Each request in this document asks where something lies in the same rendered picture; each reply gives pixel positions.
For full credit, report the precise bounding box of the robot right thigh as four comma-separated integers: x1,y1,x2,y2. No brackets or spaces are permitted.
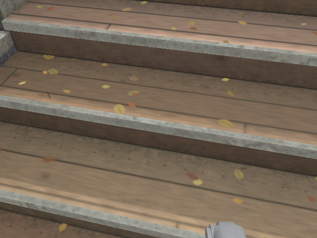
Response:
205,222,246,238

